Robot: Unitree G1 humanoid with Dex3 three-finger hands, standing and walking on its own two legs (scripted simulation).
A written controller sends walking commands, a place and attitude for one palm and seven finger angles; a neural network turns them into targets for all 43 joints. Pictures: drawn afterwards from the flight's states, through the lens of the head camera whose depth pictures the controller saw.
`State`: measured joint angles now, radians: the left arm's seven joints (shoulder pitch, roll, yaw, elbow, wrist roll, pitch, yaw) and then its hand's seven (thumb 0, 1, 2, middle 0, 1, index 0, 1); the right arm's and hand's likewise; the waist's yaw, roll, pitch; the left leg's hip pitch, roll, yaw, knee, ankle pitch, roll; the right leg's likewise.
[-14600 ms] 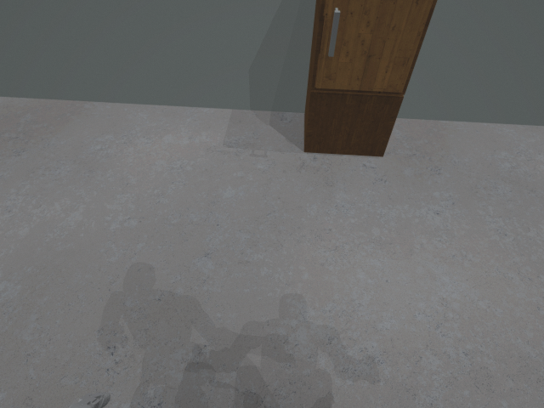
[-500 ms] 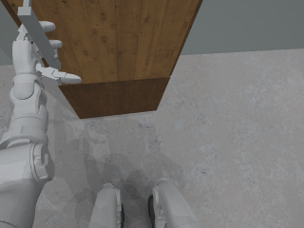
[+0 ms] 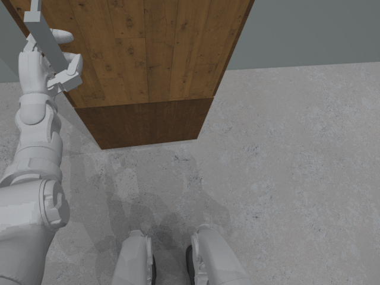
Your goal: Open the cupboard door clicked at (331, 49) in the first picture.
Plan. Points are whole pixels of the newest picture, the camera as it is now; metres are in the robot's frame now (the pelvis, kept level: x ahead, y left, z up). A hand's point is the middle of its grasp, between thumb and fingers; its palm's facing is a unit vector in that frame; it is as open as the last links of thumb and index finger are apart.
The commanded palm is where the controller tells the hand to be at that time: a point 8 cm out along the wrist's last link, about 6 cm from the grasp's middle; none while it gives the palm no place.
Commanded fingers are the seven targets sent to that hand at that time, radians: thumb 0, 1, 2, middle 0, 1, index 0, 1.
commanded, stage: close the thumb around the handle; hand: left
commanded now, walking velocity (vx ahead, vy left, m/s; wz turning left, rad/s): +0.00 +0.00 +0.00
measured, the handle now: (56, 48) +0.57 +0.22 +0.05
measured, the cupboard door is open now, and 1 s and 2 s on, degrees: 0 26 41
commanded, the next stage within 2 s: pull the door open along its arc in 0.14 s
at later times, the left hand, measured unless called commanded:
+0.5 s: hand (74, 79) +0.51 +0.18 +0.04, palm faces +0.10 -1.00 -0.01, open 5.5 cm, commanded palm +0.46 +0.22 +0.04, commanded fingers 0.00 0.90 0.90 -0.40 -1.35 -0.40 -1.35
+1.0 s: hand (115, 143) +0.38 +0.11 +0.04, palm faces +0.48 -0.88 +0.03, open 5.6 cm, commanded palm +0.31 +0.12 +0.04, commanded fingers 0.00 0.90 0.90 -0.40 -1.35 -0.40 -1.35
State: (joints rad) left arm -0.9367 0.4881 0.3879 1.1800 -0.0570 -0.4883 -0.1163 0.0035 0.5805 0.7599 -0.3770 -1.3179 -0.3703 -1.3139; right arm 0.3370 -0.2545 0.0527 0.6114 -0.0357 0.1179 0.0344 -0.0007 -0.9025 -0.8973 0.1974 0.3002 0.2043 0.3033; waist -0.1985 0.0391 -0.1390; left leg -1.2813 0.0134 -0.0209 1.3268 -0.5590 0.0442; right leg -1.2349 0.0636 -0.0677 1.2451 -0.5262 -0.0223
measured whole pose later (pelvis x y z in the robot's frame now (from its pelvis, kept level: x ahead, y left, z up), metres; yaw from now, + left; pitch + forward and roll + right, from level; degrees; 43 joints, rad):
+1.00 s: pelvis +0.02 -0.01 +0.02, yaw +2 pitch +23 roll -2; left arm -0.21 -0.08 -0.02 0.49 0.08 -0.47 0.60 0.01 0.73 0.77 -0.32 -1.35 -0.39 -1.35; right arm 0.18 -0.18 -0.01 0.57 -0.08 0.06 0.08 0.00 -0.90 -0.90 0.19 0.30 0.20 0.30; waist -0.03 0.02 -0.19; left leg -1.06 -0.01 -0.01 1.23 -0.56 0.03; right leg -1.04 0.04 -0.05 1.19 -0.56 -0.04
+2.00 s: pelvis +0.00 -0.05 +0.02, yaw +5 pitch +20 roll +1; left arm 0.02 -0.11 -0.18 0.33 0.11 -0.43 0.60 0.00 -0.43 0.33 -0.28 -1.06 -0.29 -1.05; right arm 0.18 -0.18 -0.01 0.61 -0.08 -0.07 0.01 0.01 -0.90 -0.90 0.19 0.30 0.20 0.30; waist -0.02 0.02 -0.19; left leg -1.04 -0.02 -0.05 1.22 -0.53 -0.04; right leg -1.03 0.03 -0.09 1.24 -0.57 -0.10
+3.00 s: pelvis +0.00 -0.02 +0.01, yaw +4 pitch +20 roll -1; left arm 0.35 0.05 -0.24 -0.01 0.00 -0.47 0.14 -0.01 -0.50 0.30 -0.15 -0.30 -0.16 -0.30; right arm 0.20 -0.19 0.03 0.42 -0.02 0.00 0.03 0.01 -0.90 -0.90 0.20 0.30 0.20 0.30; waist 0.00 0.03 -0.18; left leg -1.09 -0.03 -0.02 1.32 -0.58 0.02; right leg -1.06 0.02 -0.06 1.30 -0.59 -0.05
